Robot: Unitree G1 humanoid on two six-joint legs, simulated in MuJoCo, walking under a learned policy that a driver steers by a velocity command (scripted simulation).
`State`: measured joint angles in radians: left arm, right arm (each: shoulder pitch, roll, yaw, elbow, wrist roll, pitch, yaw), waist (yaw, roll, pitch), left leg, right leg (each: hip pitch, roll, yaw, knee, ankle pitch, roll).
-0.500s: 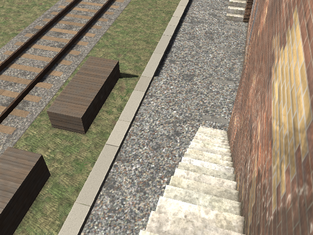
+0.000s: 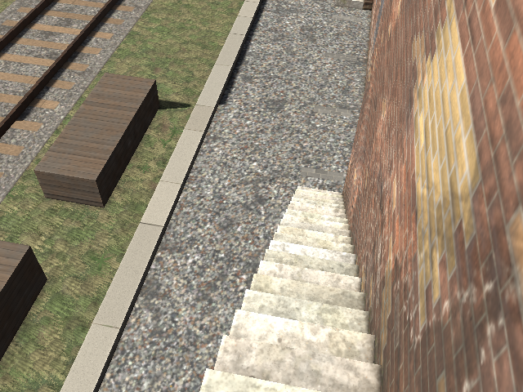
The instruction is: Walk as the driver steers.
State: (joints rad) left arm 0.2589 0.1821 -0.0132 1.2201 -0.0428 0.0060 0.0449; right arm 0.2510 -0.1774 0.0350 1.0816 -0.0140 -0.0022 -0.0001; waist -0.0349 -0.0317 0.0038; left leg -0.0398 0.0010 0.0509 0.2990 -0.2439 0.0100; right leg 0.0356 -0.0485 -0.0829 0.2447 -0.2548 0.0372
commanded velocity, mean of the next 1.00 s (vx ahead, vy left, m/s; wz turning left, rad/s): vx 0.05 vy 0.00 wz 0.00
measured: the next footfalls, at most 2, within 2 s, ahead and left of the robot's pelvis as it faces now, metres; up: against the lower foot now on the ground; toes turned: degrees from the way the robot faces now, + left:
right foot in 1.56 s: +0.19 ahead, -0.10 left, -0.20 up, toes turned -2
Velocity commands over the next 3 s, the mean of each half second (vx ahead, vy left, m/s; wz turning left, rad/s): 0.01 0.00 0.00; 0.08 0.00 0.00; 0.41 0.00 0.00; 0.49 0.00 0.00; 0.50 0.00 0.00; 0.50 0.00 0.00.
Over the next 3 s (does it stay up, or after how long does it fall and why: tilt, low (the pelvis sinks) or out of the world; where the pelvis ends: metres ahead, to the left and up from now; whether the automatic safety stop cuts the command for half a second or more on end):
stays up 0.74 -0.18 -0.70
